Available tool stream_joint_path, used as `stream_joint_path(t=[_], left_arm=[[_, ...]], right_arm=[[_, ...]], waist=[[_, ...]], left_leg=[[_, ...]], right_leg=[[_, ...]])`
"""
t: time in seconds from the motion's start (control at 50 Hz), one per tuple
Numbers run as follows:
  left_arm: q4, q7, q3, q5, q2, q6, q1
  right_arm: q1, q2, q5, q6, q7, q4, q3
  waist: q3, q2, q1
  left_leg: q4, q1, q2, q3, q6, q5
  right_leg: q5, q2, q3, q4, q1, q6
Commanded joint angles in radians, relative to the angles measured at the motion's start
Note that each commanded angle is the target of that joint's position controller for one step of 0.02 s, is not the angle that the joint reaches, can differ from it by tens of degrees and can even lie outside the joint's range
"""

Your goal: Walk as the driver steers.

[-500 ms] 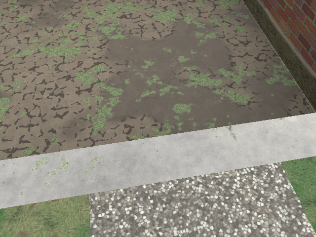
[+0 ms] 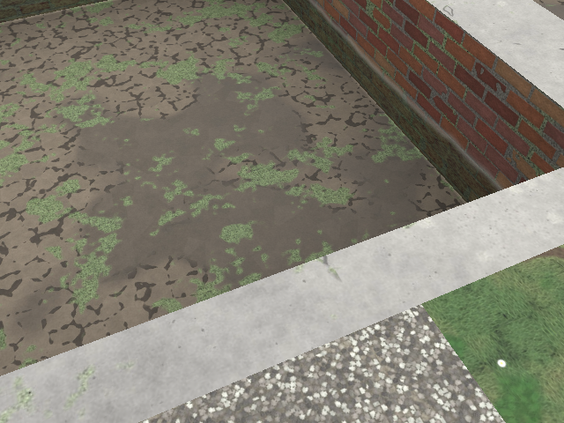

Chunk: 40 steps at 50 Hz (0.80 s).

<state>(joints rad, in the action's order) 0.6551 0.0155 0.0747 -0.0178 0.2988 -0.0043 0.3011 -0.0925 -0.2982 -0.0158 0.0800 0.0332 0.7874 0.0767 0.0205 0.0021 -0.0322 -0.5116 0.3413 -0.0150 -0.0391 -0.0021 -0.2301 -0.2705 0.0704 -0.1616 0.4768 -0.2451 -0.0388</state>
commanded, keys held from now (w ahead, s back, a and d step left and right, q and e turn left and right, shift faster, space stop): w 0.36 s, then w+q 0.14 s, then q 0.34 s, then w+q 0.16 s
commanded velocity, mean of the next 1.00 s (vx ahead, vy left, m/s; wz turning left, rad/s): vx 0.35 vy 0.00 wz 0.15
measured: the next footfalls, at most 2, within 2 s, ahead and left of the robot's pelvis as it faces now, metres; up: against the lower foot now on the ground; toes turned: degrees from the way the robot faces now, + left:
left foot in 0.02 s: +0.07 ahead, +0.13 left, +0.00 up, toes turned -3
right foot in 0.46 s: +0.35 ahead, -0.15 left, +0.00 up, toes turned -4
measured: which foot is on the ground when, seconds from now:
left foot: up 0.00-0.00, down 0.02-0.48, up 0.50-0.86, down 0.88-1.00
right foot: down 0.00-0.02, up 0.04-0.44, down 0.46-0.88, up 0.90-1.00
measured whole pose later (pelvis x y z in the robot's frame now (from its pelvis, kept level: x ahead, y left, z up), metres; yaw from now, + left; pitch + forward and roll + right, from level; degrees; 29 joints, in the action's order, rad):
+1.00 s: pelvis +0.36 -0.02 -0.02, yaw +14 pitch +1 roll -1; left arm 0.75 0.02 0.07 -0.02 0.28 -0.01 0.15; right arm -0.22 -0.26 0.00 -0.03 -0.01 0.63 0.06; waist -0.05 0.03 0.01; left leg -0.63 0.46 -0.05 -0.01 0.09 -0.20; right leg -0.54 -0.01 0.00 1.21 -0.49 0.00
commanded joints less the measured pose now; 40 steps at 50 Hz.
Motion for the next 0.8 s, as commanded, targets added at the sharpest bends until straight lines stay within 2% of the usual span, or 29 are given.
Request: stream_joint_path(t=[0.02,0.04,0.06,0.08,0.1,0.12,0.16,0.18,0.24,0.28,0.32,0.36,0.4,0.42,0.44,0.46,0.48,0.5,0.52,0.54,0.56,0.58,0.62,0.66,0.7,0.74,0.78,0.8], left_arm=[[-0.066,0.001,0.009,0.008,0.060,-0.017,-0.047],[-0.081,0.001,-0.012,0.010,-0.014,-0.024,-0.047],[-0.136,0.008,0.002,-0.019,0.047,-0.040,-0.067],[-0.115,0.009,0.018,-0.029,0.118,-0.047,-0.074],[-0.096,0.003,0.023,-0.023,0.124,-0.050,-0.071],[-0.080,-0.002,0.022,-0.010,0.110,-0.054,-0.063],[-0.084,-0.013,0.016,0.003,0.082,-0.065,-0.099],[-0.087,-0.016,0.011,0.007,0.064,-0.068,-0.114],[-0.104,-0.014,-0.005,0.008,0.018,-0.070,-0.176],[-0.120,-0.022,-0.018,0.003,-0.012,-0.074,-0.239],[-0.129,-0.031,-0.018,-0.006,-0.010,-0.076,-0.282],[-0.140,-0.039,-0.012,-0.014,0.009,-0.075,-0.303],[-0.144,-0.044,0.001,-0.015,0.035,-0.073,-0.282],[-0.133,-0.042,0.015,-0.011,0.059,-0.074,-0.225],[-0.094,-0.034,0.037,-0.003,0.094,-0.074,-0.098],[-0.062,-0.022,0.059,0.006,0.145,-0.072,0.066],[-0.047,-0.009,0.078,0.033,0.257,-0.063,0.188],[-0.027,-0.019,0.059,0.026,0.196,-0.058,0.209],[-0.028,-0.021,0.034,0.022,0.133,-0.056,0.124],[-0.029,-0.021,0.021,0.019,0.094,-0.055,0.051],[-0.025,-0.025,0.010,0.021,0.060,-0.060,-0.014],[-0.025,-0.028,0.004,0.028,0.039,-0.071,-0.058],[-0.010,-0.026,0.009,0.043,0.039,-0.091,-0.114],[0.006,-0.014,0.014,0.049,0.055,-0.099,-0.145],[0.017,0.005,0.019,0.042,0.066,-0.086,-0.152],[0.030,0.023,0.019,0.036,0.076,-0.065,-0.141],[0.040,0.032,0.026,0.027,0.099,-0.048,-0.132],[0.044,0.032,0.031,0.014,0.109,-0.043,-0.137]], right_arm=[[-0.128,-0.097,0.015,0.030,-0.005,-0.014,0.028],[-0.223,-0.158,0.031,0.029,-0.014,0.004,0.036],[-0.283,-0.247,0.039,0.026,-0.003,0.033,0.062],[-0.244,-0.178,0.012,0.032,-0.004,0.021,0.045],[-0.221,-0.129,0.002,0.032,-0.009,0.014,0.030],[-0.196,-0.113,0.006,0.030,-0.013,0.006,0.023],[-0.178,-0.090,0.014,0.026,-0.019,0.004,0.010],[-0.185,-0.087,0.016,0.027,-0.021,0.007,0.008],[-0.213,-0.097,0.008,0.023,-0.025,0.020,0.008],[-0.245,-0.117,0.000,0.016,-0.028,0.032,0.011],[-0.272,-0.147,-0.004,0.008,-0.028,0.042,0.016],[-0.295,-0.156,-0.013,0.004,-0.028,0.054,0.018],[-0.302,-0.153,-0.021,-0.002,-0.028,0.066,0.017],[-0.287,-0.169,-0.024,-0.005,-0.030,0.065,0.021],[-0.276,-0.159,-0.031,-0.008,-0.032,0.065,0.017],[-0.265,-0.122,-0.019,-0.004,-0.032,0.051,0.002],[-0.351,-0.005,0.005,0.004,-0.031,0.017,-0.034],[-0.385,-0.040,-0.020,0.014,-0.031,0.033,-0.029],[-0.316,-0.126,-0.043,0.010,-0.033,0.021,0.001],[-0.257,-0.119,-0.037,0.003,-0.038,0.006,0.002],[-0.236,-0.101,-0.021,-0.008,-0.045,0.007,0.003],[-0.255,-0.088,-0.015,-0.029,-0.051,0.011,0.010],[-0.293,-0.048,-0.015,-0.065,-0.056,0.015,0.010],[-0.266,-0.037,-0.005,-0.084,-0.063,-0.017,0.013],[-0.214,-0.017,0.011,-0.092,-0.058,-0.059,0.005],[-0.160,-0.004,0.015,-0.095,-0.036,-0.094,-0.001],[-0.131,-0.019,0.015,-0.101,-0.021,-0.124,0.003],[-0.127,-0.038,0.010,-0.104,-0.017,-0.143,0.012]], waist=[[0.049,0.078,0.100],[0.058,-0.099,0.113],[-0.009,-0.281,0.107],[-0.086,-0.180,0.104],[-0.110,-0.156,0.091],[-0.093,-0.136,0.073],[-0.098,-0.118,0.065],[-0.091,-0.122,0.069],[-0.081,-0.109,0.090],[-0.082,-0.111,0.116],[-0.088,-0.107,0.133],[-0.099,-0.117,0.129],[-0.092,-0.114,0.094],[-0.059,-0.115,0.048],[0.020,-0.099,-0.024],[0.143,-0.073,-0.103],[0.322,0.177,-0.087],[0.415,0.274,-0.083],[0.216,0.188,-0.070],[0.106,0.155,-0.042],[0.047,0.108,-0.010],[0.020,0.121,0.018],[0.016,0.120,0.064],[-0.003,0.118,0.082],[-0.002,0.113,0.074],[0.012,0.103,0.056],[0.019,0.096,0.049],[0.021,0.102,0.052]], left_leg=[[0.093,-0.290,0.089,-0.058,0.050,-0.004],[0.198,-0.410,0.260,-0.295,0.120,-0.187],[0.314,-0.403,0.415,-0.653,0.261,-0.452],[0.318,-0.380,0.415,-0.652,0.279,-0.540],[0.311,-0.373,0.362,-0.557,0.245,-0.479],[0.314,-0.365,0.321,-0.472,0.217,-0.392],[0.342,-0.315,0.270,-0.340,0.196,-0.186],[0.356,-0.296,0.249,-0.285,0.196,-0.091],[0.357,-0.262,0.203,-0.139,0.193,0.168],[0.349,-0.239,0.191,-0.080,0.184,0.244],[0.345,-0.230,0.203,-0.063,0.185,0.263],[0.334,-0.262,0.236,-0.074,0.186,0.280],[0.281,-0.297,0.262,-0.099,0.176,0.375],[0.211,-0.299,0.258,-0.092,0.164,0.513],[0.069,-0.274,0.221,-0.058,0.141,0.645],[-0.157,-0.136,0.168,-0.027,0.103,0.540],[-0.554,0.196,0.026,0.025,0.023,0.024],[-0.725,0.305,-0.015,-0.091,0.017,-0.362],[-0.789,0.374,0.034,-0.096,0.014,-0.319],[-0.785,0.379,0.070,-0.058,0.011,-0.263],[-0.738,0.336,0.093,-0.052,0.003,-0.217],[-0.689,0.260,0.110,-0.060,-0.013,-0.189],[-0.672,0.175,0.093,-0.033,-0.034,-0.132],[-0.588,0.186,0.086,-0.025,-0.049,-0.054],[-0.437,0.173,0.092,-0.002,-0.041,0.082],[-0.323,0.130,0.078,0.029,-0.027,0.179],[-0.264,0.102,0.071,0.044,-0.016,0.162],[-0.245,0.094,0.072,0.046,-0.006,0.134]], right_leg=[[-0.274,-0.136,-0.202,-0.003,-0.176,-0.091],[-0.296,-0.018,-0.045,0.288,-0.339,-0.024],[-0.368,0.006,0.014,0.478,-0.560,-0.007],[-0.290,-0.056,-0.026,0.603,-0.646,-0.006],[-0.198,-0.069,-0.022,0.640,-0.673,-0.008],[-0.129,-0.088,0.004,0.648,-0.663,-0.008],[-0.005,-0.135,0.041,0.599,-0.620,0.008],[0.045,-0.142,0.075,0.579,-0.594,0.022],[0.155,-0.152,0.136,0.406,-0.509,0.053],[0.222,-0.138,0.164,0.268,-0.430,0.058],[0.251,-0.120,0.185,0.180,-0.360,0.058],[0.239,-0.113,0.181,0.131,-0.324,0.042],[0.197,-0.098,0.169,0.076,-0.260,0.011],[0.182,-0.075,0.184,0.045,-0.160,-0.010],[0.206,-0.057,0.197,0.013,0.029,-0.042],[0.213,-0.140,0.129,0.035,0.299,-0.085],[0.175,-0.438,-0.252,0.028,0.657,-0.200],[0.002,-0.520,-0.533,-0.132,0.633,-0.262],[0.016,-0.485,-0.393,-0.161,0.473,-0.219],[0.149,-0.444,-0.240,-0.162,0.348,-0.192],[0.311,-0.396,-0.118,-0.177,0.227,-0.170],[0.491,-0.356,-0.001,-0.178,0.132,-0.149],[0.656,-0.337,0.106,-0.197,0.030,-0.158],[0.718,-0.341,0.177,-0.207,-0.006,-0.170],[0.694,-0.328,0.243,-0.191,0.004,-0.160],[0.662,-0.325,0.277,-0.157,0.014,-0.152],[0.601,-0.351,0.275,-0.108,0.026,-0.148],[0.566,-0.363,0.271,-0.081,0.032,-0.139]])
Over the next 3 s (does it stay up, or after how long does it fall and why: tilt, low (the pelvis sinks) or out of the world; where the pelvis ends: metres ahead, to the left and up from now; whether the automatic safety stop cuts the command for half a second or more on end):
stays up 0.55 0.05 0.00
